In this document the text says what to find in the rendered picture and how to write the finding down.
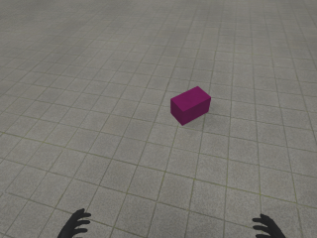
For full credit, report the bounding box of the left robot hand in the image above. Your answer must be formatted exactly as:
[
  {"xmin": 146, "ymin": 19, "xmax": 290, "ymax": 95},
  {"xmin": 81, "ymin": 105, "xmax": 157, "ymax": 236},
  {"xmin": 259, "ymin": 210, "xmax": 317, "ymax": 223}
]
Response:
[{"xmin": 57, "ymin": 208, "xmax": 91, "ymax": 238}]

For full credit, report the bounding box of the right robot hand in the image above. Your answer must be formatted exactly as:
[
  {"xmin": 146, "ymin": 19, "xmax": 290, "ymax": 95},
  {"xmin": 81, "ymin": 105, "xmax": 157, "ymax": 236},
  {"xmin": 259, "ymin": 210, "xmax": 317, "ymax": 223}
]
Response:
[{"xmin": 252, "ymin": 214, "xmax": 286, "ymax": 238}]

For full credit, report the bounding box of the carton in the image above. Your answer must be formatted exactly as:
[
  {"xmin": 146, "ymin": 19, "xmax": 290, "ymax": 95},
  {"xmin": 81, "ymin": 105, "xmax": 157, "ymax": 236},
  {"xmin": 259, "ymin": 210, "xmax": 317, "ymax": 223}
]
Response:
[{"xmin": 170, "ymin": 86, "xmax": 211, "ymax": 126}]

